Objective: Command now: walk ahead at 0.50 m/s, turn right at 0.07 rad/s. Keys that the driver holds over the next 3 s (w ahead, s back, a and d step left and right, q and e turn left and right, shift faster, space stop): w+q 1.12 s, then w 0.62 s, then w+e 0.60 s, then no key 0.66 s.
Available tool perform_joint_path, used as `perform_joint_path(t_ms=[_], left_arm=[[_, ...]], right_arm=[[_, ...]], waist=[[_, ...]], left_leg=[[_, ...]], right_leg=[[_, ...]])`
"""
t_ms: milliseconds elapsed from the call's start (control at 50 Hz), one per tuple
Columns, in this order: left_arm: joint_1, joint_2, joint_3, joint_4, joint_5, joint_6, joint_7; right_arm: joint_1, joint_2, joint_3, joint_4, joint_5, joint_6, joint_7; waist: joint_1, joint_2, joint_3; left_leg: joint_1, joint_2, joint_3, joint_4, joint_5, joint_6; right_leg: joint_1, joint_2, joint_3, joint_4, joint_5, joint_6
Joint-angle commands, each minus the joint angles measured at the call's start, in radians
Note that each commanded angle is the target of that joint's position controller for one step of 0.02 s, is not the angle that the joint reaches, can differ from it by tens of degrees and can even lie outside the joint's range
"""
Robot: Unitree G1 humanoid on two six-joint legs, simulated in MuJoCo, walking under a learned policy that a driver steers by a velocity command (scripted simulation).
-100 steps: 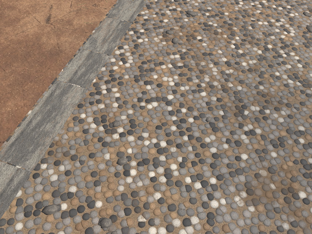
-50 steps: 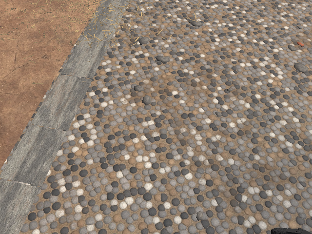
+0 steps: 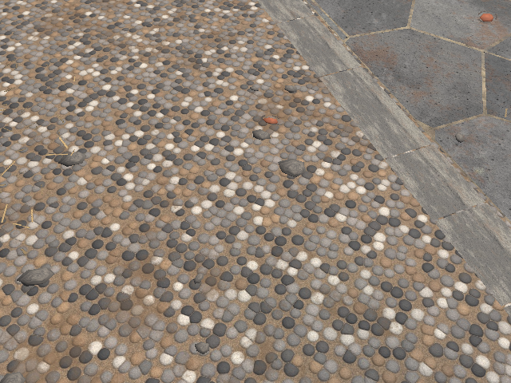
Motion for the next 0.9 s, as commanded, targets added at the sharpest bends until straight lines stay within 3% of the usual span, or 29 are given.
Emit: perform_joint_path(t_ms=[20, 40, 60, 100, 180, 240, 300, 340, 360, 380, 400, 420, 440, 460, 480, 520, 560, 640, 700, 780, 840, 860, 880, 900], left_arm=[[-0.059, 0.130, 0.015, -0.103, 0.006, -0.035, 0.001], [-0.119, 0.121, 0.016, -0.122, 0.024, -0.046, 0.000], [-0.126, 0.109, 0.018, -0.128, 0.033, -0.052, -0.002], [-0.116, 0.072, 0.011, -0.134, 0.035, -0.057, -0.007], [-0.230, 0.022, -0.013, -0.165, 0.032, -0.061, -0.013], [-0.313, 0.031, -0.014, -0.177, 0.019, -0.069, -0.024], [-0.365, 0.054, -0.006, -0.195, 0.011, -0.079, -0.031], [-0.339, 0.076, 0.005, -0.190, 0.008, -0.086, -0.030], [-0.285, 0.091, 0.014, -0.173, 0.010, -0.088, -0.025], [-0.193, 0.121, 0.029, -0.156, 0.018, -0.089, -0.017], [-0.037, 0.182, 0.046, -0.137, 0.030, -0.087, -0.007], [0.025, 0.256, 0.063, -0.106, 0.035, -0.066, -0.013], [0.003, 0.173, 0.048, -0.104, 0.025, -0.064, -0.019], [-0.034, 0.116, 0.031, -0.108, 0.020, -0.066, -0.019], [-0.086, 0.087, 0.019, -0.109, 0.026, -0.066, -0.022], [-0.144, 0.055, 0.010, -0.095, 0.036, -0.067, -0.024], [-0.152, 0.062, 0.015, -0.079, 0.032, -0.075, -0.023], [-0.139, 0.111, 0.033, -0.046, 0.030, -0.079, -0.018], [-0.119, 0.139, 0.039, -0.026, 0.023, -0.072, -0.012], [-0.064, 0.175, 0.049, 0.010, 0.003, -0.054, -0.010], [-0.057, 0.219, 0.061, 0.016, -0.006, -0.033, -0.003], [-0.064, 0.226, 0.062, 0.014, -0.009, -0.024, 0.001], [-0.057, 0.206, 0.051, 0.010, -0.004, -0.024, 0.006], [-0.005, 0.106, 0.018, -0.023, 0.039, -0.033, 0.003]], right_arm=[[0.182, -0.136, -0.037, -0.007, 0.008, 0.013, 0.002], [0.153, -0.123, -0.031, -0.009, 0.001, 0.020, 0.000], [0.146, -0.111, -0.024, -0.012, -0.004, 0.020, -0.003], [0.164, -0.106, -0.021, -0.006, 0.004, 0.023, -0.010], [0.199, -0.169, -0.042, 0.004, 0.022, 0.035, -0.035], [0.242, -0.177, -0.045, 0.013, 0.026, 0.050, -0.044], [0.289, -0.171, -0.045, 0.022, 0.031, 0.064, -0.049], [0.284, -0.173, -0.048, 0.018, 0.031, 0.071, -0.052], [0.279, -0.157, -0.044, 0.013, 0.029, 0.073, -0.053], [0.267, -0.126, -0.034, 0.002, 0.022, 0.071, -0.052], [0.261, -0.058, -0.011, -0.023, 0.006, 0.065, -0.049], [0.367, -0.016, 0.004, -0.062, 0.031, 0.052, -0.050], [0.348, -0.116, -0.018, -0.043, 0.046, 0.053, -0.054], [0.271, -0.156, -0.031, -0.050, 0.040, 0.059, -0.053], [0.249, -0.143, -0.033, -0.048, 0.031, 0.065, -0.053], [0.218, -0.113, -0.035, -0.066, 0.025, 0.077, -0.043], [0.195, -0.076, -0.028, -0.084, 0.028, 0.088, -0.035], [0.118, -0.053, -0.016, -0.130, 0.021, 0.091, -0.018], [0.025, -0.044, -0.006, -0.160, 0.020, 0.083, 0.001], [-0.075, -0.058, -0.007, -0.215, 0.023, 0.086, 0.020], [-0.028, -0.106, -0.032, -0.230, 0.016, 0.094, 0.025], [0.087, -0.143, -0.054, -0.205, 0.017, 0.098, 0.021], [0.255, -0.200, -0.087, -0.160, 0.021, 0.106, 0.006], [0.343, -0.299, -0.111, -0.142, 0.027, 0.116, -0.017]], waist=[[-0.105, 0.102, -0.080], [-0.094, 0.077, -0.018], [-0.072, 0.094, -0.019], [-0.053, 0.131, -0.038], [-0.074, 0.121, -0.018], [-0.102, 0.121, -0.007], [-0.108, 0.123, -0.003], [-0.074, 0.134, -0.008], [-0.041, 0.133, -0.025], [0.009, 0.122, -0.074], [0.073, -0.007, -0.199], [0.024, -0.311, -0.287], [0.036, -0.213, -0.194], [0.045, -0.131, -0.087], [0.020, -0.078, -0.045], [-0.017, -0.096, 0.012], [-0.026, -0.092, 0.019], [-0.020, -0.042, 0.023], [0.011, -0.028, 0.041], [0.030, -0.025, 0.068], [-0.026, -0.064, 0.003], [-0.097, -0.060, -0.062], [-0.181, -0.031, -0.147], [-0.161, 0.180, -0.235]], left_leg=[[0.529, 0.337, -0.581, -0.283, -0.280, 0.203], [0.431, 0.300, -0.504, -0.296, -0.149, 0.205], [0.381, 0.264, -0.452, -0.305, -0.047, 0.196], [0.352, 0.229, -0.398, -0.321, 0.064, 0.206], [0.255, 0.208, -0.318, -0.351, 0.102, 0.208], [0.208, 0.190, -0.296, -0.342, 0.091, 0.183], [0.223, 0.200, -0.342, -0.294, 0.032, 0.162], [0.219, 0.201, -0.377, -0.242, 0.000, 0.138], [0.197, 0.177, -0.376, -0.192, -0.001, 0.118], [0.146, 0.133, -0.345, -0.080, 0.008, 0.087], [0.025, 0.063, -0.248, 0.210, -0.136, 0.045], [-0.257, -0.025, -0.124, 0.476, -0.449, 0.008], [-0.373, 0.052, -0.139, 0.623, -0.420, -0.004], [-0.396, 0.080, -0.138, 0.666, -0.330, -0.007], [-0.362, 0.107, -0.123, 0.662, -0.257, -0.017], [-0.311, 0.152, -0.116, 0.611, -0.177, -0.028], [-0.289, 0.164, -0.093, 0.578, -0.128, -0.040], [-0.295, 0.171, -0.078, 0.397, 0.029, -0.055], [-0.238, 0.153, -0.031, 0.229, 0.165, -0.039], [-0.224, 0.130, 0.014, 0.113, 0.132, 0.005], [-0.077, 0.046, 0.094, 0.087, -0.017, 0.064], [0.084, 0.002, 0.117, 0.053, -0.016, 0.095], [0.354, -0.018, 0.087, 0.014, 0.030, 0.134], [0.686, 0.208, -0.280, 0.002, 0.023, 0.233]], right_leg=[[-0.533, -0.091, -0.043, 0.298, 0.070, 0.005], [-0.526, -0.118, -0.063, 0.229, 0.117, 0.007], [-0.473, -0.141, -0.065, 0.167, 0.153, 0.007], [-0.419, -0.142, -0.086, 0.057, 0.155, 0.025], [-0.338, -0.117, -0.123, -0.230, 0.279, 0.065], [-0.246, -0.080, -0.124, -0.372, 0.453, 0.080], [-0.181, -0.063, -0.106, -0.456, 0.471, 0.076], [-0.092, -0.066, -0.106, -0.507, 0.449, 0.056], [-0.001, -0.073, -0.112, -0.536, 0.435, 0.037], [0.142, -0.120, -0.085, -0.546, 0.404, 0.006], [0.366, -0.300, 0.084, -0.545, 0.331, -0.057], [0.555, -0.501, 0.487, -0.643, 0.108, -0.202], [0.488, -0.495, 0.548, -0.686, -0.074, -0.206], [0.394, -0.447, 0.405, -0.695, -0.012, -0.171], [0.306, -0.399, 0.284, -0.713, 0.117, -0.149], [0.180, -0.344, 0.124, -0.757, 0.294, -0.134], [0.132, -0.326, 0.025, -0.796, 0.399, -0.140], [0.136, -0.326, -0.118, -0.823, 0.545, -0.152], [0.138, -0.312, -0.218, -0.825, 0.575, -0.129], [0.233, -0.346, -0.280, -0.789, 0.638, -0.099], [0.294, -0.350, -0.339, -0.603, 1.063, -0.066], [0.266, -0.332, -0.366, -0.438, 1.170, -0.047], [0.125, -0.297, -0.385, -0.207, 1.095, -0.012], [-0.230, -0.204, -0.391, 0.151, 0.442, 0.039]])
Next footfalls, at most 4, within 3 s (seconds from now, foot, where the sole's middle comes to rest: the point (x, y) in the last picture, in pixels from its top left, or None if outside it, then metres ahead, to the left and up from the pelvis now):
0.40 right None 0.36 -0.12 -0.76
0.88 left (187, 354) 0.55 0.23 -0.76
1.38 right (206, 243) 0.90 0.22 -0.76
1.90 left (89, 222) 0.96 0.59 -0.76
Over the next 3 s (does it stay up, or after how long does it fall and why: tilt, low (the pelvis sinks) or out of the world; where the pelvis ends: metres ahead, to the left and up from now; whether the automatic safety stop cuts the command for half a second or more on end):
stays up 1.29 0.61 0.01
